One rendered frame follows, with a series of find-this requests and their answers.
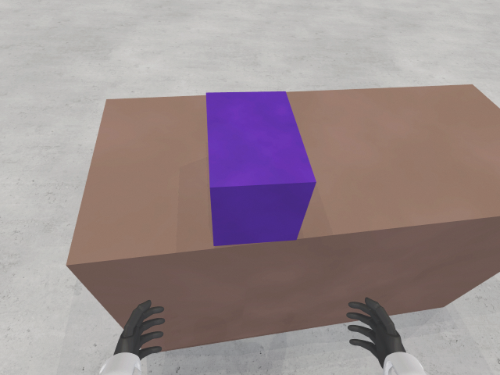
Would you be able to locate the carton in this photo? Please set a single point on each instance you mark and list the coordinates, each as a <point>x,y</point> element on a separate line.
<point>260,177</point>

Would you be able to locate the left robot forearm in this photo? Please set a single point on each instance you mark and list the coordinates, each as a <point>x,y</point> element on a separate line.
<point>123,363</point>

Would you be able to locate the robot right hand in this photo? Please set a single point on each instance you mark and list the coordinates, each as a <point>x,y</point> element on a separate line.
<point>385,338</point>

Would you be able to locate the pedestal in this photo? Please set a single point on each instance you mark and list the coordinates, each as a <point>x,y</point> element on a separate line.
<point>405,211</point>

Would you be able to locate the robot left hand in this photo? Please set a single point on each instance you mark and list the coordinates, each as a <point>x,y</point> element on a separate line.
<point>131,339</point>

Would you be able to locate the right robot forearm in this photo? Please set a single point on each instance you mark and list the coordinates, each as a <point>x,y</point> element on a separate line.
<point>402,363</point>

